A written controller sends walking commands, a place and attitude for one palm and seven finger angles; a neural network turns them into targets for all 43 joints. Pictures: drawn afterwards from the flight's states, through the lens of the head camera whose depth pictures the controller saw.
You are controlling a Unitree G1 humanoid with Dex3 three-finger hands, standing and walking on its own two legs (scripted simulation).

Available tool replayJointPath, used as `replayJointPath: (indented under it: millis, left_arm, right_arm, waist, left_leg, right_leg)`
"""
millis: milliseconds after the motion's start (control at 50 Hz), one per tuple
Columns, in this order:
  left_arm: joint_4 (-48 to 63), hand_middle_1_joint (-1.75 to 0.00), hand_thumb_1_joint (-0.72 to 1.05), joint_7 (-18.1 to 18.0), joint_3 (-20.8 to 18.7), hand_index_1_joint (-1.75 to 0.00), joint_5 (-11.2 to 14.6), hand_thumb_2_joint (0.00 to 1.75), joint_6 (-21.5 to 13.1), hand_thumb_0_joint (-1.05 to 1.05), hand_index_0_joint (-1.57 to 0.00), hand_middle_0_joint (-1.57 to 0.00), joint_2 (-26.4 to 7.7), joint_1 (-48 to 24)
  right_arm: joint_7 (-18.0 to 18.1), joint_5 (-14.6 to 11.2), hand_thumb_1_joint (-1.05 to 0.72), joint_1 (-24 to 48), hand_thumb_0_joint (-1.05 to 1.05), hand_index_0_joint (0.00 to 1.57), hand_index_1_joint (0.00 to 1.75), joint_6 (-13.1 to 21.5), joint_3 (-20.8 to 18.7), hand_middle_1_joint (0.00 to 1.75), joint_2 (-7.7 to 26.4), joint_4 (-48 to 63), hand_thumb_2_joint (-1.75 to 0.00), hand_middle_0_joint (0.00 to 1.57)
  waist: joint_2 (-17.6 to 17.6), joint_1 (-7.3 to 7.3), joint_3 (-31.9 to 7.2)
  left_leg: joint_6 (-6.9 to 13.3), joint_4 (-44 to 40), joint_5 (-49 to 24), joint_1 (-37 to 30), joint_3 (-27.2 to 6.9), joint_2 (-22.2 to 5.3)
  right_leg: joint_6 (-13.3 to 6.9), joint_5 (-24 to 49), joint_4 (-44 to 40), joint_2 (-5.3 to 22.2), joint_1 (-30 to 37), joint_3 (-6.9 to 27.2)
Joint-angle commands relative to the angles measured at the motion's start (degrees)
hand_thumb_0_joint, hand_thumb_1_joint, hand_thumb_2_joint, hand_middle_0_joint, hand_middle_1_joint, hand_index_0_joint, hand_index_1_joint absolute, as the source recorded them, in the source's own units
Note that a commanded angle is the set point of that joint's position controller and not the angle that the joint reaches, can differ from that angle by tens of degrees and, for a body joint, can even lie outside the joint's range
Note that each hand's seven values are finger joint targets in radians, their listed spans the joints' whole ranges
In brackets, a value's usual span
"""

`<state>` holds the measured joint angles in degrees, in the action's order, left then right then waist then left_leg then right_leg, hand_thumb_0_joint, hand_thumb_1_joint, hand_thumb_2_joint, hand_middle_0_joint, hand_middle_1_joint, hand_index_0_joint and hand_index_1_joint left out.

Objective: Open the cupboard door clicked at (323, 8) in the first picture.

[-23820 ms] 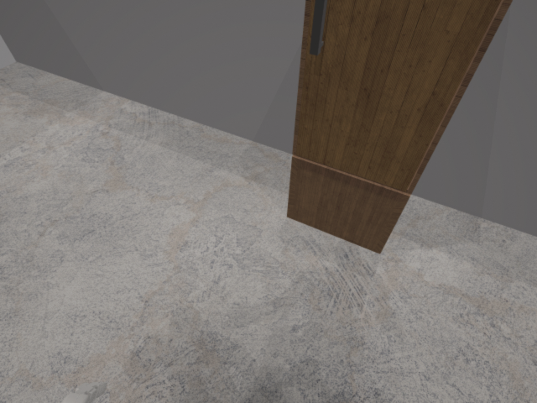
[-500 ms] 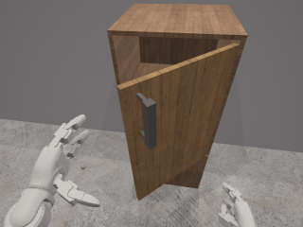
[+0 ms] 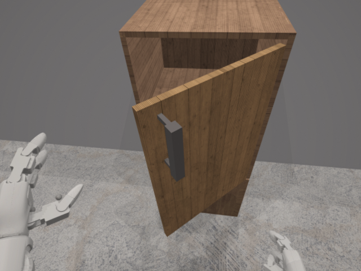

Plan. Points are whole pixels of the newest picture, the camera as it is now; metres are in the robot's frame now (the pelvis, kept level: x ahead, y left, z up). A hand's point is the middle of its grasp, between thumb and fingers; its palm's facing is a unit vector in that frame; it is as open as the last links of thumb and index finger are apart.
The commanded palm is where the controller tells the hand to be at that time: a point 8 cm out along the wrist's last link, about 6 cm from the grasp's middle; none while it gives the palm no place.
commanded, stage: draw the hand back to the body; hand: left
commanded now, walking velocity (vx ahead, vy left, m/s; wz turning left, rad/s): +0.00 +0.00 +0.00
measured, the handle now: (170, 148) +0.32 +0.06 +0.14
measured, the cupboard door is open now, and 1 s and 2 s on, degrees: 43 43 43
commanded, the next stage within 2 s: step back with the hand held close in 0.54 s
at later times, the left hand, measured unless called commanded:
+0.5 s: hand (45, 192) +0.20 +0.26 +0.15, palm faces +0.45 -0.80 -0.40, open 7.5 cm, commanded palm +0.14 +0.30 +0.16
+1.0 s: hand (33, 214) +0.16 +0.27 +0.14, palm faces +0.33 -0.79 -0.52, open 7.4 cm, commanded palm +0.11 +0.31 +0.17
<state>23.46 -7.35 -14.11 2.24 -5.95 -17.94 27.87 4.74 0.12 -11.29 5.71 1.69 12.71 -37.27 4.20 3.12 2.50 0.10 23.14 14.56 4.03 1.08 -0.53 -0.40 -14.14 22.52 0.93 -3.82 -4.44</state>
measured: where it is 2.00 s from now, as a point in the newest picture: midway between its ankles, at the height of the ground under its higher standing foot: outside the picture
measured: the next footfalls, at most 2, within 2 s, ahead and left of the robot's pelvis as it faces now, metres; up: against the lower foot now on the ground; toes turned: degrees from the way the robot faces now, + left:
none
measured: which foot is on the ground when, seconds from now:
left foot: down 0.00-1.00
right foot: down 0.00-1.00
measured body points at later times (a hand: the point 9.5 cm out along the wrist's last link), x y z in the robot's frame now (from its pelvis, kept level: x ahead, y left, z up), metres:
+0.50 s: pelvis +0.01 +0.00 +0.00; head -0.01 -0.02 +0.45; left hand +0.17 +0.30 +0.17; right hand +0.20 -0.22 -0.09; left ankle -0.02 +0.12 -0.74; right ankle -0.02 -0.11 -0.74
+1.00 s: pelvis -0.03 +0.01 +0.00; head +0.00 +0.00 +0.44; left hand +0.14 +0.31 +0.17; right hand +0.15 -0.23 -0.10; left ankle -0.02 +0.12 -0.74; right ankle -0.02 -0.11 -0.74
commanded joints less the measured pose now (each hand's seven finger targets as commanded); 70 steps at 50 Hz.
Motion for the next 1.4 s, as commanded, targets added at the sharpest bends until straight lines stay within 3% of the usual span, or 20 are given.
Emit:
replayJointPath:
  millis: [0,140,180,360,520,620,640,660,680,700,720,780,840,880,1000,1140,1220,1260,1320,1380]
  left_arm:
    - [10.95,-0.3,0.65,-0.91,-8.54,-0.3,0.35,0.8,-3.78,0.0,-0.19,-0.19,-10.03,-4.39]
    - [8.57,-0.3,0.9,-0.95,-12.13,-0.3,0.98,0.9,-3.22,0.0,-0.2,-0.2,-12.05,-5.95]
    - [9.64,-0.3,0.9,-0.81,-10.37,-0.3,0.76,0.9,-3.21,0.0,-0.2,-0.2,-10.82,-6.81]
    - [9.97,-0.3,0.9,-1.13,-11.6,-0.3,0.52,0.9,-2.77,0.0,-0.2,-0.2,-12.61,-6.61]
    - [10.21,-0.3,0.9,-0.89,-10.79,-0.3,0.68,0.9,-2.76,0.0,-0.2,-0.2,-11.32,-6.34]
    - [9.05,-0.3,0.9,-0.81,-10.65,-0.3,0.73,0.9,-2.68,0.0,-0.2,-0.2,-11.14,-6.13]
    - [13.71,-0.3,0.9,-0.87,-10.39,-0.3,0.76,0.9,-3.27,0.0,-0.2,-0.2,-12.0,-10.85]
    - [17.27,-0.3,0.9,-1.45,-20.2,-0.3,0.63,0.9,-5.93,0.0,-0.2,-0.2,-22.26,-18.05]
    - [10.15,-0.3,0.9,-0.54,-16.25,-0.3,1.12,0.9,-5.81,0.0,-0.2,-0.2,-16.23,-7.91]
    - [7.94,-0.3,0.9,0.19,-13.72,-0.3,1.12,0.9,-5.1,0.0,-0.2,-0.2,-12.83,-0.94]
    - [9.47,-0.3,0.9,0.61,-12.34,-0.3,1.13,0.9,-4.86,0.0,-0.2,-0.2,-11.42,1.51]
    - [12.83,-0.3,0.9,0.27,-13.14,-0.3,1.18,0.9,-4.57,0.0,-0.2,-0.2,-12.43,4.7]
    - [16.22,-0.3,0.9,-0.39,-15.01,-0.3,1.14,0.9,-4.64,0.0,-0.2,-0.2,-14.53,4.9]
    - [17.11,-0.3,0.9,-1.0,-16.38,-0.3,1.2,0.9,-4.66,0.0,-0.2,-0.2,-15.78,5.65]
    - [18.7,-0.3,0.9,-1.88,-16.34,-0.3,1.16,0.9,-5.02,0.0,-0.2,-0.2,-15.72,5.58]
    - [19.08,-0.3,0.9,-2.87,-16.49,-0.3,0.32,0.9,-6.56,0.0,-0.2,-0.2,-15.45,4.38]
    - [19.46,-0.3,0.9,-3.7,-16.54,-0.3,-0.31,0.9,-7.68,0.0,-0.2,-0.2,-15.46,2.95]
    - [19.81,-0.3,0.9,-4.06,-17.11,-0.3,-0.73,0.9,-8.15,0.0,-0.2,-0.2,-16.08,2.15]
    - [20.58,-0.3,0.9,-3.8,-17.28,-0.3,-1.14,0.9,-8.51,0.0,-0.2,-0.2,-15.25,1.84]
    - [20.25,-0.3,0.9,-3.35,-17.62,-0.3,-1.18,0.9,-8.77,0.0,-0.2,-0.2,-15.53,3.44]
  right_arm:
    - [0.78,-0.08,-0.9,8.17,0.0,0.2,0.3,2.8,-2.54,0.3,5.41,9.95,-0.9,0.2]
    - [0.77,-0.22,-0.9,8.04,0.0,0.2,0.3,1.75,-2.94,0.3,5.52,9.47,-0.9,0.2]
    - [0.63,-0.1,-0.9,8.13,0.0,0.2,0.3,1.9,-2.86,0.3,5.69,9.55,-0.9,0.2]
    - [0.48,-0.02,-0.9,8.19,0.0,0.2,0.3,1.7,-3.02,0.3,5.98,9.63,-0.9,0.2]
    - [0.33,-0.08,-0.9,8.26,0.0,0.2,0.3,1.57,-2.95,0.3,5.65,9.8,-0.9,0.2]
    - [0.25,-0.12,-0.9,8.37,0.0,0.2,0.3,1.53,-2.98,0.3,5.68,9.65,-0.9,0.2]
    - [0.22,-0.13,-0.9,8.84,0.0,0.2,0.3,1.9,-2.8,0.3,5.75,10.08,-0.9,0.2]
    - [0.1,-1.08,-0.9,7.33,0.0,0.2,0.3,0.73,-1.79,0.3,6.12,12.05,-0.9,0.2]
    - [0.2,-0.65,-0.9,7.64,0.0,0.2,0.3,0.06,-2.38,0.3,5.81,10.3,-0.9,0.2]
    - [-0.13,-0.66,-0.9,7.32,0.0,0.2,0.3,-0.72,-3.0,0.3,6.26,10.91,-0.9,0.2]
    - [-0.37,-0.66,-0.9,7.11,0.0,0.2,0.3,-1.41,-3.33,0.3,6.65,11.63,-0.9,0.2]
    - [-0.11,-0.77,-0.9,6.84,0.0,0.2,0.3,-2.82,-3.94,0.3,7.11,12.56,-0.9,0.2]
    - [0.28,-1.07,-0.9,6.52,0.0,0.2,0.3,-3.41,-4.46,0.3,7.0,13.66,-0.9,0.2]
    - [0.79,-1.18,-0.9,6.45,0.0,0.2,0.3,-3.7,-4.59,0.3,6.64,13.78,-0.9,0.2]
    - [1.27,-1.35,-0.9,6.16,0.0,0.2,0.3,-3.1,-4.86,0.3,6.8,14.23,-0.9,0.2]
    - [1.29,-0.99,-0.9,5.01,0.0,0.2,0.3,-1.39,-4.63,0.3,7.26,13.95,-0.9,0.2]
    - [1.68,-0.58,-0.9,4.48,0.0,0.2,0.3,-0.17,-4.38,0.3,7.6,13.4,-0.9,0.2]
    - [2.07,-0.28,-0.9,4.78,0.0,0.2,0.3,0.4,-4.27,0.3,7.9,13.22,-0.9,0.2]
    - [1.83,-0.17,-0.9,4.71,0.0,0.2,0.3,1.48,-4.11,0.3,8.18,13.93,-0.9,0.2]
    - [1.25,-0.13,-0.9,4.46,0.0,0.2,0.3,2.18,-4.25,0.3,6.98,13.82,-0.9,0.2]
  waist:
    - [-2.04,0.81,-5.2]
    - [-1.94,0.79,-5.43]
    - [0.26,0.45,-5.16]
    - [-1.34,0.87,-6.19]
    - [0.03,0.67,-6.03]
    - [-1.74,0.64,-5.01]
    - [-0.2,0.42,-6.79]
    - [3.36,-1.45,0.4]
    - [-2.91,-1.57,-0.31]
    - [-5.6,-1.61,-2.15]
    - [-5.34,-1.85,-4.29]
    - [-0.64,-2.11,-8.94]
    - [-2.97,-2.25,-12.1]
    - [-1.94,-2.17,-13.0]
    - [-1.8,-2.45,-11.29]
    - [-2.87,-3.3,-6.05]
    - [-1.71,-3.6,-4.66]
    - [1.92,-3.59,-3.94]
    - [8.26,-2.95,-6.08]
    - [6.47,-2.62,-7.46]
  left_leg:
    - [0.7,-2.76,-15.7,0.14,-1.26,-0.18]
    - [0.92,-2.32,-17.68,-0.55,-0.7,-0.24]
    - [0.78,-2.52,-18.28,-0.87,-0.86,-0.15]
    - [0.68,-2.57,-18.9,-0.88,-1.15,-0.09]
    - [0.63,-2.84,-18.1,-0.83,-1.11,-0.14]
    - [0.7,-3.15,-16.6,-0.4,-1.19,-0.19]
    - [0.79,-3.05,-16.23,-0.94,-1.37,0.03]
    - [1.76,-1.56,-12.71,4.42,-2.82,-1.18]
    - [1.99,-0.28,-13.91,5.4,-3.94,-1.52]
    - [2.02,0.85,-15.69,4.08,-3.57,-1.59]
    - [1.97,1.43,-17.69,3.59,-3.23,-1.87]
    - [1.63,2.04,-24.32,3.83,-3.44,-3.09]
    - [1.33,3.2,-26.9,4.61,-3.58,-3.89]
    - [1.28,3.22,-28.38,5.59,-4.2,-4.41]
    - [1.57,3.13,-17.45,11.56,-5.6,-5.23]
    - [2.04,3.57,8.4,20.05,-6.75,-4.02]
    - [2.04,3.77,13.69,20.84,-8.14,-4.62]
    - [2.56,-0.4,15.9,24.02,-10.12,-6.19]
    - [4.63,-10.46,19.48,33.63,-15.94,-10.58]
    - [5.93,-9.13,15.38,32.71,-16.1,-11.47]
  right_leg:
    - [-0.57,12.4,-3.39,-0.28,0.89,1.56]
    - [-0.42,14.89,-4.02,-0.29,1.08,1.94]
    - [-0.46,15.05,-4.01,-0.19,1.07,1.84]
    - [-0.55,15.53,-3.91,-0.39,2.04,1.63]
    - [-0.51,14.62,-4.19,-0.51,1.76,1.73]
    - [-0.44,13.32,-4.57,-0.6,1.2,1.66]
    - [-0.4,13.19,-4.54,-0.44,1.73,1.92]
    - [-0.23,14.29,-6.27,2.2,-3.97,4.29]
    - [-0.12,15.03,-6.07,3.14,-4.26,3.82]
    - [0.07,16.04,-5.5,3.4,-4.72,3.7]
    - [0.29,17.03,-4.52,3.52,-4.54,3.28]
    - [0.4,20.4,-1.02,3.67,-3.23,2.84]
    - [0.62,23.43,1.64,3.62,-2.7,3.01]
    - [0.46,25.13,3.52,3.86,-1.99,3.13]
    - [0.18,16.74,4.38,4.3,-4.68,4.63]
    - [-0.89,-6.57,-0.09,5.84,-11.99,8.08]
    - [-1.05,-14.64,-0.43,5.51,-16.04,7.71]
    - [-0.34,-14.56,2.51,3.49,-13.85,6.21]
    - [1.01,-5.1,15.62,-1.81,-1.0,3.51]
    - [0.79,-2.43,17.2,-2.42,0.75,4.95]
